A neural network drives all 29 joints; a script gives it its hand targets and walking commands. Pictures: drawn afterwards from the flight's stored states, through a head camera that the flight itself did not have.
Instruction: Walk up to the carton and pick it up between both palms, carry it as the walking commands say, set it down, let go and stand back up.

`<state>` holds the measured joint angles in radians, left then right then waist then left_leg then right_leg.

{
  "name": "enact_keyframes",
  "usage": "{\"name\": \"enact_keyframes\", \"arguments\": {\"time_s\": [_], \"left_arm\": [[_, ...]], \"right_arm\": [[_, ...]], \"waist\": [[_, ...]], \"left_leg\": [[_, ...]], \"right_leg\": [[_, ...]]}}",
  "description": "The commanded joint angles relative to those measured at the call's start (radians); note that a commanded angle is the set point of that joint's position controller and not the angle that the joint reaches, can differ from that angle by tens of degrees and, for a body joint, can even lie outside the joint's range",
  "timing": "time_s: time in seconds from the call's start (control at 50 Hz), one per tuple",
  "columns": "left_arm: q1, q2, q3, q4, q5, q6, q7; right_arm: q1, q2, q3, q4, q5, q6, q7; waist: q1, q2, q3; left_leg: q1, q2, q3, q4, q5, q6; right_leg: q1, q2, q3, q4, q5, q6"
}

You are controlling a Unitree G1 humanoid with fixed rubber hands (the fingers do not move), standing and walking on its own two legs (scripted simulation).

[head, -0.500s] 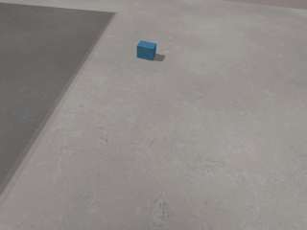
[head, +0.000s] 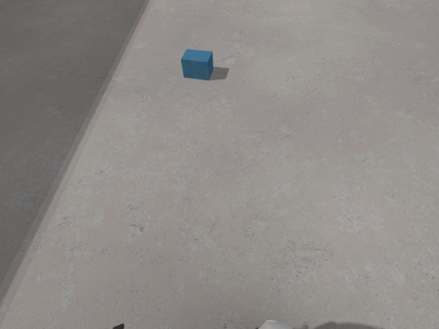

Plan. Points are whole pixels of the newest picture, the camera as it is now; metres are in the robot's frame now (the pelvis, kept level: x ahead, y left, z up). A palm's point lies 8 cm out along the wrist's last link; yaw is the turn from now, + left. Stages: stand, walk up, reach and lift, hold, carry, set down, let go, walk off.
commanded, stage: walk up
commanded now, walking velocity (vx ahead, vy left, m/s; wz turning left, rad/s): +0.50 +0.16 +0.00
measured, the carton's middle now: (197, 64) +1.94 +0.10 -0.69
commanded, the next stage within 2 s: none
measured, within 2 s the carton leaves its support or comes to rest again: neither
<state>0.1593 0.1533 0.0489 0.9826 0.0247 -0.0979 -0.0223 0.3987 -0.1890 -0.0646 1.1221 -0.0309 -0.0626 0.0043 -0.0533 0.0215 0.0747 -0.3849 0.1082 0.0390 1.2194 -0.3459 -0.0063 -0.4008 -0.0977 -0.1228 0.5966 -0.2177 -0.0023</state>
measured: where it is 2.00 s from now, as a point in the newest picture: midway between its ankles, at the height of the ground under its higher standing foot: (208, 167)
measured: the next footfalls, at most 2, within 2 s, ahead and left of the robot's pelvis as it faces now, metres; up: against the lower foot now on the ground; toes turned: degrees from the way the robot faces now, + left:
left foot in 0.36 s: +0.33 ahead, +0.18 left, +0.00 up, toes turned +8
right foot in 0.92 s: +0.63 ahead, -0.10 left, +0.00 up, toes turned -10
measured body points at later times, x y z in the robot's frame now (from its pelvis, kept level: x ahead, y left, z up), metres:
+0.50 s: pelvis +0.24 +0.08 +0.01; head +0.26 +0.11 +0.46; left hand +0.20 +0.31 -0.15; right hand +0.33 -0.16 -0.12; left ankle +0.29 +0.18 -0.73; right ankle +0.15 -0.06 -0.63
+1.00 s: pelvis +0.50 +0.01 -0.01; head +0.55 -0.01 +0.44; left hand +0.66 +0.22 -0.14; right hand +0.37 -0.20 -0.15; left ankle +0.34 +0.16 -0.65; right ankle +0.59 -0.10 -0.73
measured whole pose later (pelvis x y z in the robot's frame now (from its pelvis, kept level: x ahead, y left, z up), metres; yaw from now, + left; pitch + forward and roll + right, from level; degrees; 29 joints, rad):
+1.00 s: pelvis +0.50 +0.01 -0.01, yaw -1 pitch +1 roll +1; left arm 0.06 0.16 0.05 0.96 0.02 -0.10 -0.02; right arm 0.48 -0.14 -0.06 1.17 -0.01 -0.06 0.00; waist -0.08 0.01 0.07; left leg -0.22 0.09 0.05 1.06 -0.47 -0.01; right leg -0.46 -0.08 -0.14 0.62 -0.17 -0.04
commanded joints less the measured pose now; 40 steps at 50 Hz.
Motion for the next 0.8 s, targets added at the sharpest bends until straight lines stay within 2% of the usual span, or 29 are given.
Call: {"name": "enact_keyframes", "arguments": {"time_s": [0.0, 0.02, 0.04, 0.08, 0.1, 0.18, 0.2, 0.26, 0.28, 0.3, 0.32, 0.34, 0.36, 0.38, 0.4, 0.42, 0.44, 0.46, 0.5, 0.52, 0.56, 0.58, 0.62, 0.64, 0.7, 0.72, 0.74, 0.76, 0.78], "left_arm": [[0.203, 0.122, 0.013, 0.026, -0.011, -0.007, 0.023], [0.222, 0.092, 0.001, 0.041, -0.001, -0.005, 0.023], [0.234, 0.099, 0.008, 0.045, -0.010, -0.009, 0.023], [0.261, 0.117, 0.012, 0.042, -0.006, -0.010, 0.028], [0.283, 0.129, 0.017, 0.049, -0.006, -0.005, 0.030], [0.277, 0.119, 0.018, 0.053, -0.012, -0.015, 0.022], [0.289, 0.102, 0.014, 0.065, -0.017, -0.007, 0.023], [0.298, 0.152, 0.026, 0.069, -0.004, -0.001, 0.024], [0.351, 0.148, 0.026, 0.082, -0.005, 0.008, 0.026], [0.326, 0.162, 0.028, 0.082, -0.006, 0.013, 0.034], [0.316, 0.150, 0.025, 0.086, 0.001, 0.013, 0.036], [0.321, 0.168, 0.027, 0.075, 0.000, 0.016, 0.035], [0.364, 0.072, 0.006, 0.083, -0.008, 0.024, 0.022], [0.308, 0.097, 0.019, 0.054, 0.000, 0.041, 0.021], [0.294, 0.097, 0.023, 0.065, 0.006, 0.042, 0.019], [0.241, 0.065, 0.019, 0.063, 0.009, 0.031, 0.008], [0.236, 0.045, 0.013, 0.077, 0.014, 0.033, 0.004], [0.257, 0.063, 0.018, 0.076, 0.009, 0.034, -0.004], [0.261, 0.055, 0.027, 0.072, 0.017, 0.061, -0.010], [0.271, 0.048, 0.025, 0.072, 0.012, 0.072, -0.012], [0.222, 0.070, 0.033, 0.045, 0.024, 0.090, -0.014], [0.163, 0.045, 0.027, 0.039, 0.018, 0.091, -0.019], [0.101, 0.052, 0.025, 0.009, 0.019, 0.092, -0.024], [0.055, 0.068, 0.029, -0.012, 0.007, 0.088, -0.031], [-0.075, 0.068, 0.019, -0.059, -0.007, 0.079, -0.038], [-0.096, 0.055, 0.016, -0.056, -0.006, 0.074, -0.040], [-0.140, 0.053, 0.012, -0.078, -0.012, 0.065, -0.037], [-0.170, 0.059, 0.015, -0.088, -0.010, 0.059, -0.044], [-0.190, 0.075, 0.016, -0.092, -0.010, 0.057, -0.040]], "right_arm": [[0.071, 0.024, 0.001, -0.046, -0.002, 0.020, 0.013], [0.040, 0.000, -0.002, -0.074, 0.007, 0.031, 0.018], [0.007, -0.007, -0.009, -0.091, -0.002, 0.044, 0.020], [-0.082, -0.007, -0.005, -0.120, -0.002, 0.058, 0.033], [-0.110, -0.014, -0.001, -0.134, -0.001, 0.060, 0.039], [-0.280, -0.003, 0.018, -0.222, 0.006, 0.043, 0.047], [-0.307, -0.017, 0.017, -0.228, 0.014, 0.038, 0.050], [-0.349, -0.039, 0.009, -0.253, -0.001, 0.029, 0.051], [-0.361, -0.047, 0.009, -0.247, -0.003, 0.024, 0.043], [-0.326, -0.049, 0.005, -0.244, -0.006, 0.013, 0.042], [-0.234, -0.104, -0.012, -0.229, -0.006, 0.008, 0.035], [-0.095, -0.143, -0.031, -0.167, -0.005, -0.008, 0.020], [0.082, -0.241, -0.052, -0.121, -0.015, -0.020, 0.007], [0.186, -0.321, -0.059, -0.084, 0.005, -0.009, -0.003], [0.084, -0.291, -0.047, -0.092, 0.006, -0.009, 0.000], [-0.036, -0.234, -0.034, -0.119, -0.002, -0.017, 0.001], [-0.077, -0.170, -0.019, -0.137, 0.012, -0.020, 0.000], [-0.113, -0.130, -0.002, -0.143, 0.013, -0.024, -0.001], [-0.088, -0.083, 0.003, -0.132, 0.015, -0.031, -0.001], [-0.030, -0.094, -0.002, -0.109, 0.010, -0.038, -0.002], [0.012, -0.051, 0.011, -0.088, 0.012, -0.040, -0.002], [0.023, -0.135, -0.007, -0.098, 0.006, -0.049, -0.003], [0.062, -0.106, -0.006, -0.074, 0.001, -0.046, -0.004], [0.082, -0.101, -0.001, -0.070, 0.008, -0.050, -0.006], [0.156, -0.068, 0.007, -0.046, 0.006, -0.053, -0.012], [0.136, -0.067, 0.005, -0.046, 0.013, -0.051, -0.013], [0.199, -0.086, -0.001, -0.027, 0.010, -0.050, -0.019], [0.185, -0.101, -0.008, -0.010, 0.009, -0.051, -0.028], [0.189, -0.117, -0.013, -0.015, 0.007, -0.052, -0.029]], "waist": [[0.039, -0.181, -0.068], [0.029, -0.198, -0.085], [0.031, -0.151, -0.030], [0.049, -0.123, 0.014], [0.051, -0.160, 0.013], [0.064, -0.266, 0.043], [0.073, -0.211, 0.060], [0.093, -0.217, 0.044], [0.114, -0.185, 0.033], [0.079, -0.138, 0.037], [0.037, -0.105, -0.052], [-0.003, -0.004, -0.132], [-0.078, 0.248, -0.208], [-0.103, 0.218, -0.283], [-0.043, 0.144, -0.131], [-0.011, 0.128, -0.029], [0.015, 0.084, -0.011], [0.033, 0.108, 0.004], [0.057, 0.086, -0.043], [0.059, 0.145, -0.044], [0.055, 0.073, 0.007], [0.038, 0.130, -0.011], [0.045, 0.069, 0.041], [0.028, 0.124, 0.061], [0.001, 0.124, 0.101], [0.011, 0.105, 0.075], [-0.030, 0.149, 0.098], [-0.017, 0.118, 0.062], [-0.042, 0.107, 0.022]], "left_leg": [[-0.184, 0.038, -0.039, -0.017, 0.109, -0.006], [-0.151, 0.034, -0.015, -0.033, 0.109, -0.008], [-0.205, 0.028, -0.010, -0.048, 0.131, -0.012], [-0.221, 0.043, -0.011, -0.182, 0.210, -0.019], [-0.226, 0.045, 0.013, -0.239, 0.229, -0.039], [-0.105, 0.009, 0.048, -0.543, 0.279, -0.027], [-0.088, -0.001, 0.073, -0.571, 0.300, -0.022], [-0.028, 0.016, 0.063, -0.676, 0.237, -0.013], [0.008, -0.029, 0.128, -0.684, 0.193, -0.010], [0.065, 0.005, 0.065, -0.707, 0.215, -0.007], [0.207, 0.000, 0.087, -0.753, 0.171, 0.006], [0.377, -0.023, 0.106, -0.767, 0.091, 0.014], [0.598, 0.258, -0.253, -0.834, -0.014, 0.066], [0.595, 0.441, -0.586, -1.022, -0.214, 0.132], [0.425, 0.433, -0.592, -1.081, -0.442, 0.134], [0.308, 0.383, -0.485, -1.098, -0.386, 0.144], [0.228, 0.312, -0.351, -1.088, -0.247, 0.115], [0.222, 0.243, -0.271, -1.085, -0.121, 0.094], [0.211, 0.210, -0.131, -1.062, 0.108, 0.082], [0.248, 0.189, -0.116, -1.048, 0.128, 0.062], [0.299, 0.197, -0.143, -1.074, 0.126, 0.072], [0.303, 0.217, -0.136, -1.074, 0.114, 0.094], [0.321, 0.220, -0.139, -1.086, 0.107, 0.114], [0.318, 0.198, -0.069, -1.090, 0.226, 0.090], [0.321, 0.212, -0.012, -1.076, 0.381, 0.099], [0.335, 0.194, 0.017, -1.062, 0.388, 0.095], [0.394, 0.185, 0.026, -1.053, 0.382, 0.103], [0.369, 0.242, -0.041, -1.081, 0.434, 0.117], [0.499, 0.205, 0.003, -1.036, 0.455, 0.118]], "right_leg": [[0.226, -0.218, 0.214, -0.319, 0.278, -0.049], [0.203, -0.204, 0.206, -0.338, 0.253, -0.067], [0.179, -0.236, 0.222, -0.376, 0.208, -0.089], [0.172, -0.207, 0.168, -0.418, 0.120, -0.096], [0.172, -0.221, 0.172, -0.436, 0.035, -0.103], [0.179, -0.152, 0.096, -0.499, -0.026, -0.090], [0.181, -0.155, 0.081, -0.507, -0.002, -0.085], [0.245, -0.179, 0.055, -0.450, 0.032, -0.092], [0.259, -0.167, 0.074, -0.429, 0.037, -0.094], [0.211, -0.202, 0.093, -0.374, 0.020, -0.076], [0.211, -0.169, 0.081, -0.245, 0.015, -0.071], [0.156, -0.110, 0.029, -0.027, 0.090, -0.056], [-0.108, 0.009, -0.041, 0.345, -0.250, -0.005], [-0.245, 0.049, 0.065, 0.582, -0.355, -0.001], [-0.294, -0.004, 0.127, 0.670, -0.245, -0.011], [-0.287, -0.049, 0.126, 0.678, -0.132, -0.013], [-0.239, -0.083, 0.131, 0.650, -0.040, -0.013], [-0.237, -0.067, 0.111, 0.608, 0.009, 0.004], [-0.167, -0.069, 0.111, 0.569, 0.054, 0.015], [-0.179, -0.046, 0.094, 0.520, 0.057, 0.022], [-0.261, -0.037, 0.092, 0.506, 0.098, 0.030], [-0.272, -0.052, 0.095, 0.466, 0.107, 0.038], [-0.319, -0.040, 0.097, 0.385, 0.123, 0.055], [-0.329, -0.047, 0.071, 0.335, 0.172, 0.051], [-0.292, -0.046, 0.054, 0.174, 0.212, 0.030], [-0.254, -0.045, 0.055, 0.110, 0.218, 0.028], [-0.268, -0.032, 0.018, 0.052, 0.222, 0.019], [-0.194, -0.061, 0.051, 0.071, 0.229, 0.005], [-0.258, -0.021, 0.017, 0.021, 0.179, 0.001]]}}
